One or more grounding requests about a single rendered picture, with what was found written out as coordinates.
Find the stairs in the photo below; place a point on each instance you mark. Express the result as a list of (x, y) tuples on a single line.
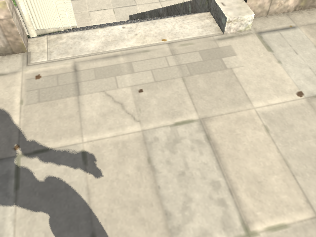
[(111, 24)]

